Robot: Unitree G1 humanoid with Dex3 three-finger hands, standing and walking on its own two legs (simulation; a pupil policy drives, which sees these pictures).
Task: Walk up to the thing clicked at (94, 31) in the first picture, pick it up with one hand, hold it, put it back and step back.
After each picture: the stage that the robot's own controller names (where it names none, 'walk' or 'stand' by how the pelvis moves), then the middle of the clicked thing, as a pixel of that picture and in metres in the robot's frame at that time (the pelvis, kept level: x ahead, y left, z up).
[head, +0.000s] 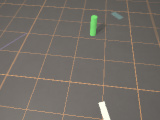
stand; (93, 26) +1.53 -0.10 -0.65
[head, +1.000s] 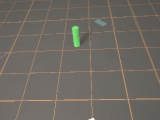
walk; (76, 37) +1.40 +0.19 -0.63
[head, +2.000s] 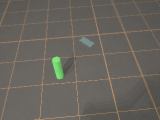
walk; (58, 68) +0.88 +0.29 -0.65
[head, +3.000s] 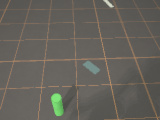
walk; (57, 105) +0.53 +0.19 -0.63
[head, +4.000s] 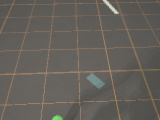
stand; out of the picture +0.39 +0.18 -0.65
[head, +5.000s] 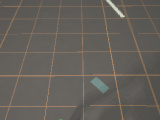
stand; out of the picture +0.37 +0.16 -0.65
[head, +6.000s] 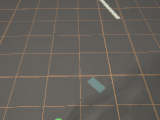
stand; out of the picture +0.39 +0.18 -0.66
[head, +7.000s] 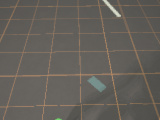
stand; out of the picture +0.38 +0.18 -0.66
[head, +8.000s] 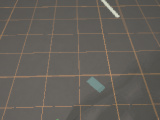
stand; out of the picture +0.37 +0.18 -0.66
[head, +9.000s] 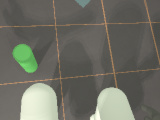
go down; (27, 60) +0.43 +0.24 -0.33
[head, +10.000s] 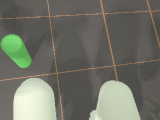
go down; (19, 54) +0.43 +0.27 -0.27
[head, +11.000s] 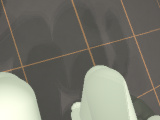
close in; out of the picture +0.40 +0.31 -0.16
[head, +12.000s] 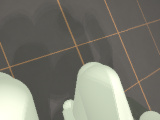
close; out of the picture +0.40 +0.32 -0.15
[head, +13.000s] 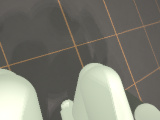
lift; out of the picture +0.37 +0.31 -0.15
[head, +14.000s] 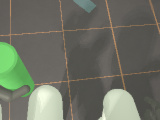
lift; (14, 76) +0.32 +0.22 +0.00
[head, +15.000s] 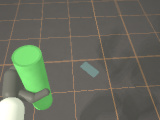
hold; (36, 82) +0.32 +0.16 +0.04
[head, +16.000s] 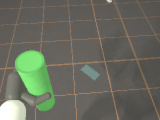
hold; (39, 85) +0.32 +0.16 +0.04
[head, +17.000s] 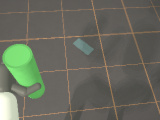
crouch; (28, 76) +0.35 +0.18 -0.02
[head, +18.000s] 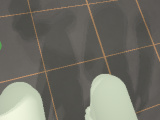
lower; out of the picture +0.47 +0.28 -0.05
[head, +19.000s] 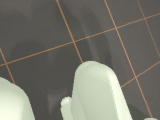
lower; out of the picture +0.42 +0.33 -0.15
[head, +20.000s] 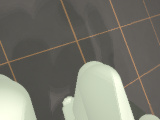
lower; out of the picture +0.40 +0.33 -0.16
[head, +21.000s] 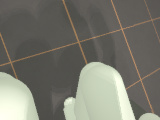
lower; out of the picture +0.38 +0.32 -0.16
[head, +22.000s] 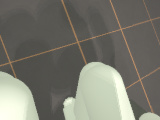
lower; out of the picture +0.37 +0.32 -0.16
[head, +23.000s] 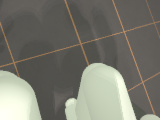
open; out of the picture +0.38 +0.29 -0.16
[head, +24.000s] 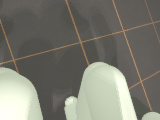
stand; out of the picture +0.37 +0.29 -0.16
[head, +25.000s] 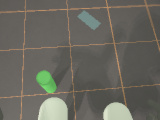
walk; (47, 83) +0.40 +0.21 -0.42
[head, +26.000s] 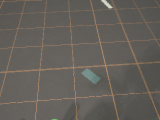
stand; out of the picture +0.35 +0.18 -0.60
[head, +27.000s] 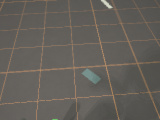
stand; out of the picture +0.35 +0.18 -0.60
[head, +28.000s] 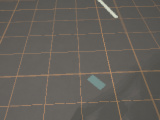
stand; out of the picture +0.37 +0.16 -0.65
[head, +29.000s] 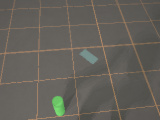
walk; (59, 106) +0.42 +0.15 -0.63
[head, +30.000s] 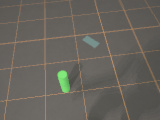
walk; (64, 82) +0.63 +0.19 -0.63
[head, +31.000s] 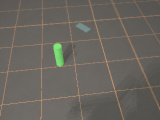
stand; (58, 55) +0.95 +0.24 -0.63
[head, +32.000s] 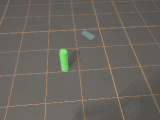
stand; (64, 60) +0.98 +0.20 -0.65
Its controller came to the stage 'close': yes
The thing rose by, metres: 0.68
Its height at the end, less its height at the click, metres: +0.00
